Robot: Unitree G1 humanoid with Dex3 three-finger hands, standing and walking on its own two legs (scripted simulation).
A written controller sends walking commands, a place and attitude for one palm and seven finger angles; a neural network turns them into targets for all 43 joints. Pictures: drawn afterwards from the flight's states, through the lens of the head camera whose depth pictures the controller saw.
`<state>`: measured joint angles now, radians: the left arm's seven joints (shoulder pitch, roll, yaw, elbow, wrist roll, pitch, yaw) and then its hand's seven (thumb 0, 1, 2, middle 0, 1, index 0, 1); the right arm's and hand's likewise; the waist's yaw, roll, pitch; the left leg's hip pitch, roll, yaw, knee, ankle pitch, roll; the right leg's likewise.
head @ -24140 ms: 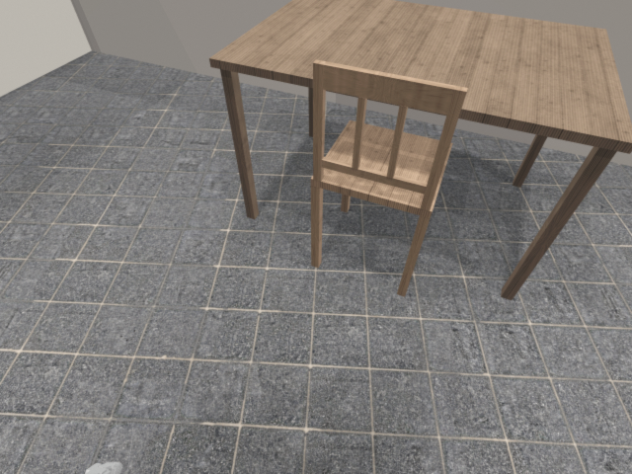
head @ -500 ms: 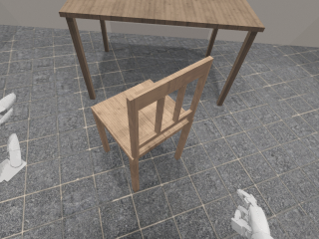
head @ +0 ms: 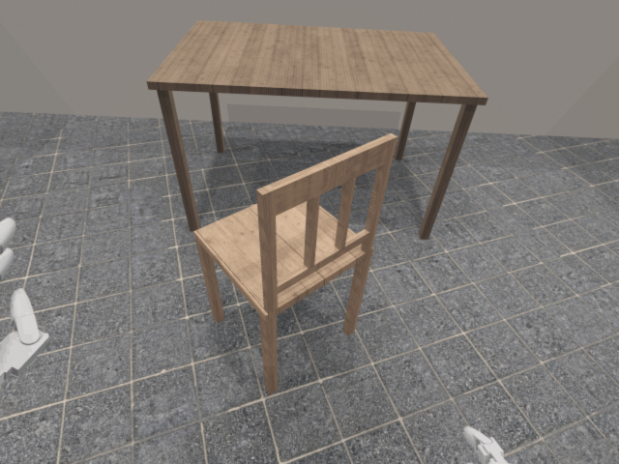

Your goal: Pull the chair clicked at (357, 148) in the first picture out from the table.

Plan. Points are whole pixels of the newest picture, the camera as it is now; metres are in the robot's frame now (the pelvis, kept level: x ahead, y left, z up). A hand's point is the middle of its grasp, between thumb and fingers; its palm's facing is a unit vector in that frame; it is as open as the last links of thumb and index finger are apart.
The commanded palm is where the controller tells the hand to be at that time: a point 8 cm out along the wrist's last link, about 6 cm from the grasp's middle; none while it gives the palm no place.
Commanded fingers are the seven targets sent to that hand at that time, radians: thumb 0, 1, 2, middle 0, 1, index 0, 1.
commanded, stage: stop stepping back and stand still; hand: left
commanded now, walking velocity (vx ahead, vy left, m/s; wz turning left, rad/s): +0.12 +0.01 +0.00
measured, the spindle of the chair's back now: (311, 232) +0.65 +0.01 -0.11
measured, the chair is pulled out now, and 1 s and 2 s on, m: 0.55 0.55 0.55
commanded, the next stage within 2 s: let the arm hang, fingers relaxed in 0.22 s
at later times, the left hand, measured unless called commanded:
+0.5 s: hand (133, 447) +0.18 +0.24 -0.09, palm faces +0.16 -0.94 -0.30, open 7.4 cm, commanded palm none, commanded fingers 0.00 0.90 0.90 -0.20 -0.30 -0.20 -0.30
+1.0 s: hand out of the picture -0.03 +0.20 -0.16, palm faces +0.08 -0.97 -0.24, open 7.3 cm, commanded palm none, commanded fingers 0.00 0.90 0.90 -0.20 -0.30 -0.20 -0.30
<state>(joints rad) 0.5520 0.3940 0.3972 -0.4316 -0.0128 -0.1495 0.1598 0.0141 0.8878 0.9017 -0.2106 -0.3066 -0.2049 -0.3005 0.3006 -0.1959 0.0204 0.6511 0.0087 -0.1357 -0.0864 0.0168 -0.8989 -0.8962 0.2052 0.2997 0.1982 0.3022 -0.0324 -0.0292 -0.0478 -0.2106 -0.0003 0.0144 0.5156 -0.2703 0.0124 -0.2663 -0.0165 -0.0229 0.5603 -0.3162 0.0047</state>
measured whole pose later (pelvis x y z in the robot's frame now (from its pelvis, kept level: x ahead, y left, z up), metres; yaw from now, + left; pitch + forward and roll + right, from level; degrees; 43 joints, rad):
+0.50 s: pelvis +0.01 +0.01 -0.01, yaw +4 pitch -1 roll +0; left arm 0.22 0.24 0.09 0.51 0.03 0.03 0.02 0.00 0.90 0.90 -0.19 -0.30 -0.19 -0.30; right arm 0.20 -0.22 -0.02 0.82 -0.03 -0.02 0.00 0.01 -0.90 -0.90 0.21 0.30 0.20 0.30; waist -0.02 0.01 -0.04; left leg -0.29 -0.05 -0.01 0.64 -0.33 0.04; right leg -0.28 -0.05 -0.06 0.64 -0.34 0.01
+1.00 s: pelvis +0.01 +0.01 +0.01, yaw +3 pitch -1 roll +0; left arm 0.30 0.18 0.00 1.14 0.01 0.01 0.03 0.00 0.92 0.90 -0.20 -0.30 -0.19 -0.30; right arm 0.32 -0.15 0.00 1.07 -0.01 0.02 -0.03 0.01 -0.90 -0.90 0.20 0.30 0.20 0.30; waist 0.00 0.03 0.07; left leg -0.19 -0.03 -0.01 0.43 -0.22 0.03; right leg -0.18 -0.02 -0.06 0.42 -0.21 0.00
